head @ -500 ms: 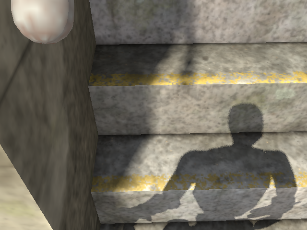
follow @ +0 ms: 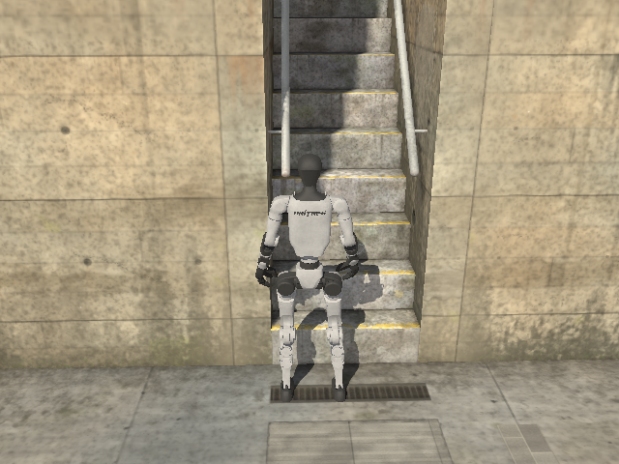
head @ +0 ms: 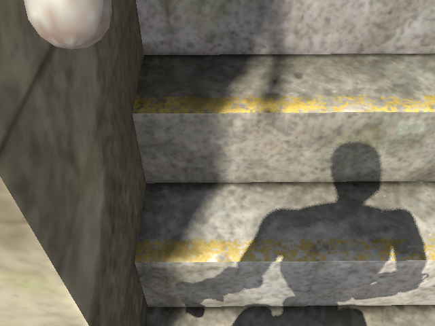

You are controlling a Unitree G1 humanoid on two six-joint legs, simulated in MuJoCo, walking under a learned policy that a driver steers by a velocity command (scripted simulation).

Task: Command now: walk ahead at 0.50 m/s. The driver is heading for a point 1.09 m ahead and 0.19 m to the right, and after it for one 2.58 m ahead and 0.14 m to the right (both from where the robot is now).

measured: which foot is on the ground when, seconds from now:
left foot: down 0.00-1.00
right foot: down 0.00-1.00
